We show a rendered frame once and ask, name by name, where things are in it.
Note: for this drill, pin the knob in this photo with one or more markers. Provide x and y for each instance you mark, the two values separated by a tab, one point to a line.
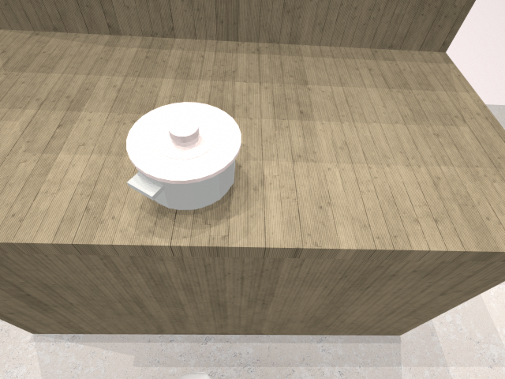
183	129

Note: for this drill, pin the table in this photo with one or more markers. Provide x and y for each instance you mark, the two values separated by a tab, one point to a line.
369	189

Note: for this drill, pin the pot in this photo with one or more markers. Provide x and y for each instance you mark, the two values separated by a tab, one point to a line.
185	196

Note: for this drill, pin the lid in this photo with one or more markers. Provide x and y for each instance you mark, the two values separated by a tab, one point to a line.
156	155

